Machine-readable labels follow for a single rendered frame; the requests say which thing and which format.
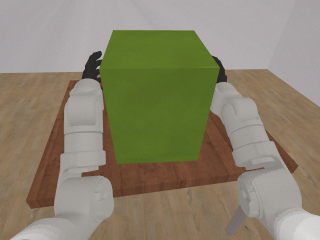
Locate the carton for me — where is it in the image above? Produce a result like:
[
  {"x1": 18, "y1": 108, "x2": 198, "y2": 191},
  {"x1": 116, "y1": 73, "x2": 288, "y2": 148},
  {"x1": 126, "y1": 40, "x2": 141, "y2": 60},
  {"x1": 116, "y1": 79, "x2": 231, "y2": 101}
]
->
[{"x1": 99, "y1": 30, "x2": 220, "y2": 164}]

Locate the right robot upper arm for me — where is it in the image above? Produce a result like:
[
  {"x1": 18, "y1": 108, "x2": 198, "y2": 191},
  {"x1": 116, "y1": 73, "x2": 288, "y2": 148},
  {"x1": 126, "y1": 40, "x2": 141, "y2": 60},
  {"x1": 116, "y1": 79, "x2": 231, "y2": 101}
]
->
[{"x1": 237, "y1": 166, "x2": 320, "y2": 240}]

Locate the table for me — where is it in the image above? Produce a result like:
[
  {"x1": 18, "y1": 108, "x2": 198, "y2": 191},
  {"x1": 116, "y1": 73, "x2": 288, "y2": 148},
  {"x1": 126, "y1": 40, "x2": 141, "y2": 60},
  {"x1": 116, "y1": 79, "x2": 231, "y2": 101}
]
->
[{"x1": 26, "y1": 80, "x2": 298, "y2": 236}]

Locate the right robot hand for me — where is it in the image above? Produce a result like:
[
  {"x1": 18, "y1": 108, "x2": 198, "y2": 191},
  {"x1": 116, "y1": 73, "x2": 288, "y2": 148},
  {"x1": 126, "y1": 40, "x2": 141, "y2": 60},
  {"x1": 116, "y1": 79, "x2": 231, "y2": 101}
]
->
[{"x1": 212, "y1": 56, "x2": 227, "y2": 84}]

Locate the left robot forearm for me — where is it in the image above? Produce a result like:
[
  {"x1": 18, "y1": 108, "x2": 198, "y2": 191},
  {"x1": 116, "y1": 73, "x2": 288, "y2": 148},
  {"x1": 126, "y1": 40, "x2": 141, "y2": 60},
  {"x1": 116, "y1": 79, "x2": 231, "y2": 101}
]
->
[{"x1": 54, "y1": 78, "x2": 106, "y2": 212}]

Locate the left robot upper arm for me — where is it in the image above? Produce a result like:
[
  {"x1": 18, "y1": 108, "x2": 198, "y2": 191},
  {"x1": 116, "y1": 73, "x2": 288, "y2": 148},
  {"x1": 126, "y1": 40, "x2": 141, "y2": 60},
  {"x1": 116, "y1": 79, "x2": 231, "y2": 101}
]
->
[{"x1": 10, "y1": 175, "x2": 114, "y2": 240}]

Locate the right robot forearm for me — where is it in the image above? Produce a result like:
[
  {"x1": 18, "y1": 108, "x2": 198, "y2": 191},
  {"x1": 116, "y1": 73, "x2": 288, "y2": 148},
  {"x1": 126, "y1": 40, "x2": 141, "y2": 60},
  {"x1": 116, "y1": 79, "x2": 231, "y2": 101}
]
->
[{"x1": 210, "y1": 82, "x2": 302, "y2": 206}]

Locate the left robot hand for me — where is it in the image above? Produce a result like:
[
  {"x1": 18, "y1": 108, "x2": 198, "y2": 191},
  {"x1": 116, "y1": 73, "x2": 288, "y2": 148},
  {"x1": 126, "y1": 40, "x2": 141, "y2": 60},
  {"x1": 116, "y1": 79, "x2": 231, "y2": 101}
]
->
[{"x1": 81, "y1": 51, "x2": 103, "y2": 91}]

